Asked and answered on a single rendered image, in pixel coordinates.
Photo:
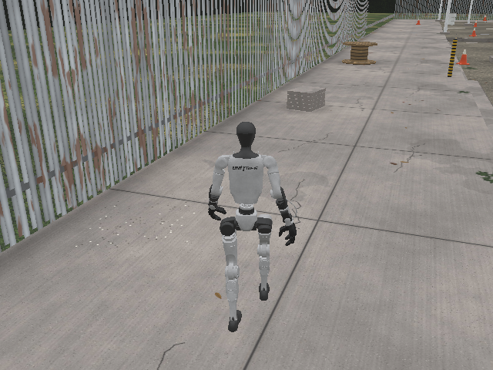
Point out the robot left forearm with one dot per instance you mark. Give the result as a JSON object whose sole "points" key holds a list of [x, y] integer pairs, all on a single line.
{"points": [[213, 200]]}

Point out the left robot upper arm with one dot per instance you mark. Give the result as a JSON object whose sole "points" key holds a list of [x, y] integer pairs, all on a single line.
{"points": [[218, 174]]}

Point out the left robot hand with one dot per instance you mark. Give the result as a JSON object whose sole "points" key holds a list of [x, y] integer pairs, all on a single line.
{"points": [[218, 209]]}

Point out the right robot upper arm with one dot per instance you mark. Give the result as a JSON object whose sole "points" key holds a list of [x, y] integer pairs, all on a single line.
{"points": [[273, 173]]}

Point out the robot left foot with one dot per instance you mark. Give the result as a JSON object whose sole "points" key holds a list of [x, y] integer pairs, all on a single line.
{"points": [[233, 325]]}

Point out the robot right forearm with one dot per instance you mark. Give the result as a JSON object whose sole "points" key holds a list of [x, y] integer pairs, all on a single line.
{"points": [[284, 209]]}

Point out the right robot thigh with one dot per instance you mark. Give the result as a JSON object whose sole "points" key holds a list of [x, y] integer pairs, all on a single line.
{"points": [[264, 227]]}

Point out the right robot hand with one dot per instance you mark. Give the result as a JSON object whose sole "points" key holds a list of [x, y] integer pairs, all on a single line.
{"points": [[292, 233]]}

